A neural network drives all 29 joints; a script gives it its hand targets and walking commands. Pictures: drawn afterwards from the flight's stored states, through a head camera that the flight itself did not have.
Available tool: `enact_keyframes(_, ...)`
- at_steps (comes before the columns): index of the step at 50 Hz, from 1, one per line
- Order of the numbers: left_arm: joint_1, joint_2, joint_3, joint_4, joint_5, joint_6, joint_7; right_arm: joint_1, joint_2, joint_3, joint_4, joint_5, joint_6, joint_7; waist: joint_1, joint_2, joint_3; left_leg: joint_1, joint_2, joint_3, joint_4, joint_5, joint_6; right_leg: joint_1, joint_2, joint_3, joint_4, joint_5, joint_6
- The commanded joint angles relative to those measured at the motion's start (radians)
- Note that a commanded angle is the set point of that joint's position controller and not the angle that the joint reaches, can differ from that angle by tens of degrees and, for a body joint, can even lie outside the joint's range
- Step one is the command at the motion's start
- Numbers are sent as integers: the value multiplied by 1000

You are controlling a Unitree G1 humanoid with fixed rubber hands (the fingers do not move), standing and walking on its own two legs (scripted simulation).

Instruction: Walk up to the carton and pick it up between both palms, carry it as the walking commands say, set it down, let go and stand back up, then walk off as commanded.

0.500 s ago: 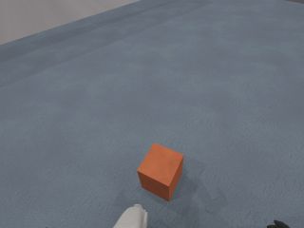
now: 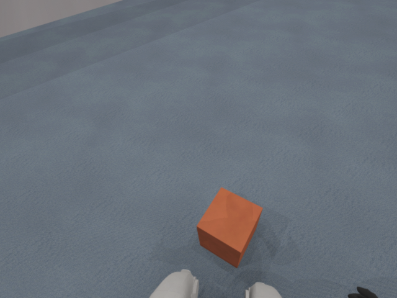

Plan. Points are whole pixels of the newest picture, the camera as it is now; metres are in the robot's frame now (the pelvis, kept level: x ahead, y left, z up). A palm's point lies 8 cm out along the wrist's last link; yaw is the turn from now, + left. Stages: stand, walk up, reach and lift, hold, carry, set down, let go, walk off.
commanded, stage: walk up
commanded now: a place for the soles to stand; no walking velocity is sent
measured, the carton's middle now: (229, 228) +0.48 -0.07 -0.61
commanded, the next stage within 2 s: none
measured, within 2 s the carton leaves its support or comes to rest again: neither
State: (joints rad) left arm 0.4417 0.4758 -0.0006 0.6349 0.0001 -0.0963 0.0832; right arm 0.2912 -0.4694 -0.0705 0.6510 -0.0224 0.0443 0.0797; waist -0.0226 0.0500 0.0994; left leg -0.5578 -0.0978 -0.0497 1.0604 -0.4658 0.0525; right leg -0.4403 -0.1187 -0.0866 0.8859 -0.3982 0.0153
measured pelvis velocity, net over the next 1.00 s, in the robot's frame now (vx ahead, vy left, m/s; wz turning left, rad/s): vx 0.06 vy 0.04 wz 0.04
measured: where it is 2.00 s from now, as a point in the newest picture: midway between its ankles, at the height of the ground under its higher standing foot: outside the picture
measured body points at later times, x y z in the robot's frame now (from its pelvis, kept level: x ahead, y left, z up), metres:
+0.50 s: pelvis +0.04 +0.06 -0.01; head +0.07 +0.05 +0.44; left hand +0.17 +0.39 -0.07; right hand +0.13 -0.27 -0.10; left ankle +0.10 +0.17 -0.70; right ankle +0.08 -0.09 -0.68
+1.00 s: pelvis +0.06 +0.04 +0.00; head +0.07 +0.02 +0.44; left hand +0.19 +0.38 -0.05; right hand +0.19 -0.28 -0.09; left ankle +0.10 +0.17 -0.70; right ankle +0.09 -0.09 -0.69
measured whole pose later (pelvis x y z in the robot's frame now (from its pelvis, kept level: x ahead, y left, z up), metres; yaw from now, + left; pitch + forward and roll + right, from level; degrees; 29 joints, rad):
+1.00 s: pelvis +0.06 +0.04 +0.00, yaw +2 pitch -2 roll +1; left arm 0.26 0.47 0.00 0.64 0.00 -0.06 0.05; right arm 0.26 -0.46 -0.07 0.67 -0.02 -0.02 0.01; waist -0.02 0.05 0.06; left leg -0.45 -0.05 -0.04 0.90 -0.41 0.01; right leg -0.42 -0.11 -0.06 0.92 -0.46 0.02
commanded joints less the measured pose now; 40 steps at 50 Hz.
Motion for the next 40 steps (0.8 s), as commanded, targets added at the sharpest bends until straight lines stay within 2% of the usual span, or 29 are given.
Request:
enact_keyframes(1, 45, 356, 165, 25, 24, -41, 36, 24, -187, -93, -104, -35, -8, 12, 21, -129, -64, -242, 138, -47, 114, 18, -14, 261, -298, 353, -421, 79, -276)
enact_keyframes(4, 14, 366, 166, -3, 30, -34, 23, -5, -188, -89, -96, -16, -7, 13, 30, -207, -64, -151, 154, -4, 17, 7, -16, 164, -303, 291, -392, 70, -279)
enact_keyframes(6, -67, 361, 159, -22, 35, -26, 9, 43, -178, -89, -61, -2, -16, 7, -16, -223, -86, 62, 137, 47, -133, 77, -6, 29, -257, 196, -352, 52, -227)
enact_keyframes(7, -118, 338, 148, -27, 35, -16, -2, 133, -191, -97, -18, 1, -22, -1, -69, -185, -122, 250, 103, 89, -230, 109, 9, -66, -199, 116, -264, 22, -178)
enact_keyframes(8, -106, 275, 131, -21, 41, -2, -8, 237, -212, -109, 34, -3, -30, -15, -117, -48, -167, 430, 67, 80, -259, 65, 24, -181, -127, 47, -50, -57, -126)
enact_keyframes(9, -63, 178, 104, -17, 22, 12, -11, 280, -259, -116, 34, -21, -38, -32, -157, 242, -121, 427, 135, -178, -523, -145, 59, -287, -18, -37, 244, -127, -88)
enact_keyframes(10, -76, 130, 84, -41, 1, 18, -7, 164, -297, -105, -27, -22, -49, -42, -111, 363, -9, 276, 277, -640, -784, -294, 105, -396, 74, 32, 362, -241, -49)
enact_keyframes(11, -72, 210, 100, -21, -3, 27, -3, 68, -296, -102, -57, -11, -54, -50, -55, 141, 39, 195, 331, -711, -830, -228, 104, -335, 42, 108, 353, -196, -48)
enact_keyframes(12, -76, 228, 103, 9, 2, 25, -7, 20, -293, -100, -57, -1, -60, -62, -27, 52, 71, 194, 314, -675, -800, -105, 86, -336, 28, 108, 349, -149, -28)
enact_keyframes(13, -79, 249, 105, 29, 8, 29, -10, 25, -295, -94, -41, 5, -70, -74, -30, 63, 24, 217, 285, -652, -727, 3, 67, -302, 19, 148, 325, -129, -27)
enact_keyframes(14, -63, 250, 115, 37, 6, 30, -18, 38, -267, -82, -38, 0, -76, -78, -15, 74, 4, 225, 272, -622, -676, 68, 100, -254, 19, 134, 297, -123, -20)
enact_keyframes(15, -71, 232, 116, 42, 4, 34, -25, 56, -253, -78, -29, 2, -82, -81, -10, 84, -20, 236, 262, -574, -650, 96, 96, -231, 21, 129, 274, -132, -20)
enact_keyframes(17, -97, 216, 116, 52, 4, 43, -34, 73, -244, -72, -29, 3, -88, -86, -12, 78, -45, 240, 261, -528, -622, 116, 91, -198, 19, 122, 212, -136, -24)
enact_keyframes(22, -154, 199, 112, 54, 6, 52, -40, 37, -244, -71, -33, -5, -86, -94, -5, 66, -50, 126, 276, -543, -606, 43, 148, -77, 49, 99, 103, -131, -38)
enact_keyframes(25, -114, 174, 108, 70, 14, 29, -41, -11, -220, -57, -38, 1, -77, -89, 50, 26, -89, -11, 217, -392, -480, 124, 134, 181, 82, 62, -162, -13, -68)
enact_keyframes(26, -95, 199, 112, 68, 30, 15, -39, -9, -179, -44, -43, 11, -78, -87, 65, -50, -109, -81, 183, -311, -391, 140, 84, 272, 42, 144, -252, -9, -97)
enact_keyframes(27, -69, 253, 121, 62, 46, 6, -38, 26, -132, -33, -41, 25, -81, -89, 70, -206, -148, -175, 112, -188, -221, 102, 17, 355, -118, 367, -356, -58, -158)
enact_keyframes(28, -112, 304, 132, 42, 45, 3, -38, 52, -118, -33, -37, 22, -81, -92, 43, -280, -119, -168, 63, -51, -91, -12, -15, 280, -285, 548, -443, -32, -237)
enact_keyframes(29, -166, 310, 133, 40, 37, 6, -37, 39, -192, -58, -11, 13, -80, -93, 41, -219, -98, -82, 110, -8, -54, -109, -12, 182, -323, 522, -425, 17, -287)
enact_keyframes(30, -199, 300, 129, 36, 36, 9, -39, 53, -211, -63, 10, 19, -83, -86, 24, -188, -88, 23, 121, 0, -105, -81, -2, 107, -288, 447, -365, 63, -286)
enact_keyframes(31, -224, 275, 110, 30, 32, 10, -43, 75, -187, -56, 17, 20, -89, -80, -3, -177, -101, 98, 115, 12, -219, -17, 11, 80, -218, 324, -310, 79, -239)
enact_keyframes(32, -235, 245, 99, 18, 26, 15, -46, 92, -182, -59, 25, 14, -95, -77, -16, -171, -114, 169, 108, -23, -299, 85, 25, 38, -143, 240, -245, 103, -183)
enact_keyframes(33, -238, 213, 93, 9, 18, 22, -49, 100, -191, -66, 27, 7, -99, -78, -20, -99, -127, 205, 138, -127, -373, 110, 46, -2, -78, 170, -159, 89, -130)
enact_keyframes(34, -219, 179, 85, 7, 7, 26, -51, 69, -217, -65, 7, -3, -103, -82, -3, 18, -128, 198, 212, -325, -483, 100, 96, -34, -5, 86, -29, 36, -73)
enact_keyframes(35, -211, 165, 82, 17, 3, 28, -49, 8, -230, -60, -10, -3, -103, -83, 18, 38, -100, 180, 268, -490, -541, 102, 147, -47, 59, 70, 7, -51, -54)
enact_keyframes(36, -198, 182, 84, 24, 6, 28, -46, -28, -234, -54, -17, 0, -103, -82, 34, 20, -103, 160, 274, -505, -522, 109, 167, -22, 63, 97, -33, -101, -59)
enact_keyframes(37, -185, 190, 86, 31, 8, 21, -45, -44, -221, -46, -18, 6, -100, -84, 43, -5, -114, 106, 244, -442, -473, 166, 154, 60, 54, 115, -97, -63, -71)
enact_keyframes(38, -172, 194, 90, 37, 16, 10, -47, -56, -187, -34, -18, 11, -100, -84, 54, -50, -132, 34, 194, -331, -409, 217, 104, 157, 20, 154, -174, -1, -89)
enact_keyframes(40, -143, 262, 110, 45, 32, -2, -46, -38, -155, -33, -7, 24, -97, -84, 53, -181, -146, -25, 96, -92, -207, 316, 5, 237, -147, 321, -307, 123, -182)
